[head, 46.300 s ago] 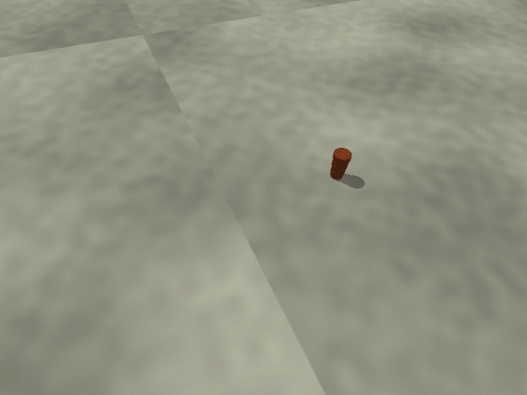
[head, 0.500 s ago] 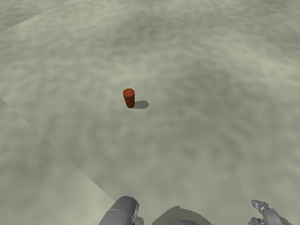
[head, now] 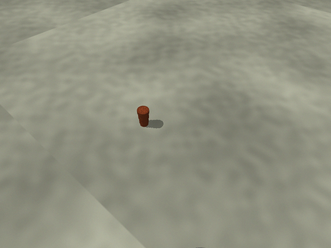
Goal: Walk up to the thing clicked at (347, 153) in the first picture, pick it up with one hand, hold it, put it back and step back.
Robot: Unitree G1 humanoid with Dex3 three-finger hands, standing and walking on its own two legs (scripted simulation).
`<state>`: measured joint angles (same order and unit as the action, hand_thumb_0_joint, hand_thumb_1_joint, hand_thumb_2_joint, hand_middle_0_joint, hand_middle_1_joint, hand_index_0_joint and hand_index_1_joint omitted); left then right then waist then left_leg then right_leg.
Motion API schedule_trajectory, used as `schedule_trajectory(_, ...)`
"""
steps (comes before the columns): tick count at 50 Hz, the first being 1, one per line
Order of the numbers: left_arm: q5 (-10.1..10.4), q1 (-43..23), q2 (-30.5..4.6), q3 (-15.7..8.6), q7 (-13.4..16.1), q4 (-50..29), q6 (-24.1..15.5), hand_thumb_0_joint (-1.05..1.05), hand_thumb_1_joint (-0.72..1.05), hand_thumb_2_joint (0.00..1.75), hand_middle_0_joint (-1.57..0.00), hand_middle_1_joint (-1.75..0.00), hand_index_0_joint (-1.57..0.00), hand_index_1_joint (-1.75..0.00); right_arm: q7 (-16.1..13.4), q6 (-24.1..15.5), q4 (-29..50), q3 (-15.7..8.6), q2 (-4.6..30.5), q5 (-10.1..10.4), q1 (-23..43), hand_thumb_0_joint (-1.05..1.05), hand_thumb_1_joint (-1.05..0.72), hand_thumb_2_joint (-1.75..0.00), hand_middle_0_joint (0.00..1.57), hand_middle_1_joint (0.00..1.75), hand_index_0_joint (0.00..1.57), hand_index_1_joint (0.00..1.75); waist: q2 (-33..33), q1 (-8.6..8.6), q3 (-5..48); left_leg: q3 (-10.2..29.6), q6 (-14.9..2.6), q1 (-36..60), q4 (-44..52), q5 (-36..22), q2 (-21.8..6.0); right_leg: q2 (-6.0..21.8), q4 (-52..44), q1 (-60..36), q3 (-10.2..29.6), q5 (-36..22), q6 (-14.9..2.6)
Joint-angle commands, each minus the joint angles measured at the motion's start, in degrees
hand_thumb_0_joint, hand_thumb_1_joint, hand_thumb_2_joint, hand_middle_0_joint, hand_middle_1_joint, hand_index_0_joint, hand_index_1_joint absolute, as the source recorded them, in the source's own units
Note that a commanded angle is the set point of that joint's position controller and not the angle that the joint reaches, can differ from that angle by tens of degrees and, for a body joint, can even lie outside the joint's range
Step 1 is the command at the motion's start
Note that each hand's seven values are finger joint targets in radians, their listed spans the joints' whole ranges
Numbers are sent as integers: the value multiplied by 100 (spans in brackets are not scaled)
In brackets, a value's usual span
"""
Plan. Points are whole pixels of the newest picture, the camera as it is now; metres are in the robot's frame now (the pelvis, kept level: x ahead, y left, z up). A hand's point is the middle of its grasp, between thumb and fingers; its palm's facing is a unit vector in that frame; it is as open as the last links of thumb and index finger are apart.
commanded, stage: step back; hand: left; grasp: from the side
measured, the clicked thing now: (143, 117) +1.10 +0.17 -0.68
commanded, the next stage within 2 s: stand in 0.58 s
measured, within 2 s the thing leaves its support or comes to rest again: neither
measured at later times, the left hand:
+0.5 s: hand out of the picture +0.12 +0.30 -0.15, palm faces +0.05 -0.93 -0.37, open 7.4 cm
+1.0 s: hand out of the picture +0.13 +0.27 -0.13, palm faces -0.01 -0.94 -0.34, open 7.4 cm
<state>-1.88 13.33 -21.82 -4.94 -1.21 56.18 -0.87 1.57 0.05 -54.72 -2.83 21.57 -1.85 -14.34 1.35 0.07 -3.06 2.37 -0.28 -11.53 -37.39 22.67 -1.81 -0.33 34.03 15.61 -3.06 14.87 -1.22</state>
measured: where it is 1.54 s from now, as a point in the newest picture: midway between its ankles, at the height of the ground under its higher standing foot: outside the picture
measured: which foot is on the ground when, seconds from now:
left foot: down 0.00-0.00, up 0.02-0.28, down 0.30-1.00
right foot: down 0.00-1.00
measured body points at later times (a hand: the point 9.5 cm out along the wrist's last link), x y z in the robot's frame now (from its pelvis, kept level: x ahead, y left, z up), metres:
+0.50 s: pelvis +0.05 +0.03 +0.00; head +0.07 +0.04 +0.45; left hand +0.12 +0.35 -0.13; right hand +0.16 -0.26 -0.12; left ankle +0.08 +0.16 -0.72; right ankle +0.03 -0.11 -0.73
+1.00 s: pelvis +0.05 +0.02 +0.02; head +0.05 +0.02 +0.47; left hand +0.13 +0.32 -0.11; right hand +0.14 -0.28 -0.11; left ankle +0.08 +0.16 -0.72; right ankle +0.03 -0.11 -0.72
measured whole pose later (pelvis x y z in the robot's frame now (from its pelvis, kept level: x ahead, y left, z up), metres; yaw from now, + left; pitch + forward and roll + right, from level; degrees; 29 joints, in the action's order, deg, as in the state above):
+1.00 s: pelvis +0.05 +0.02 +0.02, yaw +1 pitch -3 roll +0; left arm -0.6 5.2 -19.9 -0.2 -0.6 64.5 -1.2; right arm 1.3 -0.7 -64.7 -0.4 20.1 -0.5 -4.7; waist 0.4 0.6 -3.1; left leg -0.7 1.8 -9.9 -20.3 7.5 -2.6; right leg 0.8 20.3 4.8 -1.1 12.6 0.7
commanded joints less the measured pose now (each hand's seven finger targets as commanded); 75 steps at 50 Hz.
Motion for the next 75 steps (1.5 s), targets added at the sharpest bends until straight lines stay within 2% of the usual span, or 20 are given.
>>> schedule_trajectory(1,-108,344,-1975,-466,167,-368,-276,0,90,90,-20,-30,-20,-30,-197,-74,637,-245,981,-1,548,0,-90,-90,20,30,20,30,-866,-506,-166,432,-129,-2471,-1864,1200,350,2405,-2404,-755,3773,3269,-1180)
schedule_trajectory(2,-81,-39,-1995,-461,156,-511,-281,0,90,90,-20,-30,-20,-30,-207,-96,529,-357,1269,-19,359,0,-90,-90,20,30,20,30,-666,-327,-532,581,-108,-2227,-2029,1045,97,2589,-2449,-114,3966,3526,-1473)
schedule_trajectory(5,12,-201,-1488,-314,176,-525,-389,0,90,90,-20,-30,-20,-30,-144,-158,282,-313,1105,28,57,0,-90,-90,20,30,20,30,-338,-125,-337,700,-101,-1925,-1637,280,-19,1711,-2006,-391,2239,1563,-960)
schedule_trajectory(10,14,-513,-1446,-225,167,-554,-365,0,90,90,-20,-30,-20,-30,-104,-140,189,-249,916,31,-21,0,-90,-90,20,30,20,30,-911,-81,93,-46,57,-812,-373,60,-20,1464,-1350,4,1096,-553,-844)
schedule_trajectory(14,108,-596,-1301,-92,168,-527,-168,0,90,90,-20,-30,-20,-30,-190,-181,16,-303,905,16,-30,0,-90,-90,20,30,20,30,-755,61,296,-485,-35,163,834,-1393,265,1094,-178,278,573,-1600,-488)
schedule_trajectory(15,132,-499,-1170,-38,172,-535,-131,0,90,90,-20,-30,-20,-30,-231,-200,27,-306,994,3,-8,0,-90,-90,20,30,20,30,-580,66,367,-215,-132,295,980,-1826,53,983,81,342,508,-1546,-348)
schedule_trajectory(16,171,-417,-972,21,167,-578,-100,0,90,90,-20,-30,-20,-30,-270,-237,49,-340,1255,-31,16,0,-90,-90,20,30,20,30,31,23,608,614,-347,369,1155,-2333,-658,694,455,410,368,-1081,-157)
schedule_trajectory(17,248,-413,-909,41,171,-513,-29,0,90,90,-20,-30,-20,-30,-276,-254,163,-336,1523,5,422,0,-90,-90,20,30,20,30,542,-129,513,1642,-788,-346,1661,-1597,-1295,161,786,248,150,346,14)
schedule_trajectory(18,244,-318,-1072,-19,201,-336,39,0,90,90,-20,-30,-20,-30,-262,-239,199,-359,1741,28,705,0,-90,-90,20,30,20,30,695,-140,435,1871,-1196,-810,1744,-1096,-1589,141,910,-159,177,1322,-9)
schedule_trajectory(19,204,-317,-1128,-14,195,-231,47,0,90,90,-20,-30,-20,-30,-252,-211,162,-345,1689,7,851,0,-90,-90,20,30,20,30,632,-158,334,1762,-1197,-1017,1790,-839,-1549,210,845,-369,225,1374,-7)
schedule_trajectory(23,149,-99,-1179,-27,209,-20,-68,0,90,90,-20,-30,-20,-30,-265,-194,89,-192,1260,82,1095,0,-90,-90,20,30,20,30,523,-258,605,660,-453,-662,974,-2203,-841,450,-286,-757,439,-588,-103)
schedule_trajectory(26,136,-496,-1311,-28,213,-73,-95,0,90,90,-20,-30,-20,-30,-274,-184,-47,-153,1100,121,1007,0,-90,-90,20,30,20,30,248,-53,938,310,-299,-156,843,-2373,-597,711,-343,-627,807,-1248,-222)
schedule_trajectory(29,216,-579,-963,176,175,123,-88,0,90,90,-20,-30,-20,-30,-237,-230,-222,-76,1142,137,1066,0,-90,-90,20,30,20,30,247,-101,889,486,-292,125,1129,-2438,-675,628,-694,-674,690,-1019,-71)
schedule_trajectory(31,189,-680,-1065,196,169,179,-135,0,90,90,-20,-30,-20,-30,-214,-247,-278,-71,1063,150,1114,0,-90,-90,20,30,20,30,-44,-9,901,324,-228,455,1053,-2928,-620,725,-856,-657,762,-1568,-66)
schedule_trajectory(40,174,-1016,-1077,252,150,389,-170,0,90,90,-20,-30,-20,-30,-155,-228,-513,-2,1015,150,1341,0,-90,-90,20,30,20,30,-173,12,578,201,-86,673,1653,-2591,-598,785,-1524,-798,760,-1373,24)
schedule_trajectory(44,151,-1107,-1103,250,146,454,-167,0,90,90,-20,-30,-20,-30,-130,-204,-586,20,963,145,1366,0,-90,-90,20,30,20,30,-231,43,256,183,-21,504,1928,-1667,-541,798,-1903,-608,834,-545,46)
schedule_trajectory(51,140,-1094,-1099,243,125,497,-152,0,90,90,-20,-30,-20,-30,-106,-203,-700,6,1007,113,1283,0,-90,-90,20,30,20,30,-78,18,226,187,31,397,2137,-1206,-520,782,-2076,-563,852,110,23)
schedule_trajectory(61,143,-981,-1070,274,129,510,-154,0,90,90,-20,-30,-20,-30,-142,-220,-791,19,1028,121,1124,0,-90,-90,20,30,20,30,-179,6,542,171,-15,609,2051,-2020,-612,797,-1887,-827,785,-839,30)
schedule_trajectory(68,162,-933,-1084,277,133,540,-122,0,90,90,-20,-30,-20,-30,-149,-199,-824,50,1027,127,1026,0,-90,-90,20,30,20,30,-79,34,379,206,2,436,2164,-1713,-591,762,-1920,-797,745,-539,44)
schedule_trajectory(75,155,-903,-1085,286,143,530,-127,0,90,90,-20,-30,-20,-30,-164,-211,-807,50,1053,129,1053,0,-90,-90,20,30,20,30,-77,34,548,154,-25,652,2017,-2295,-634,800,-1856,-891,728,-1010,53)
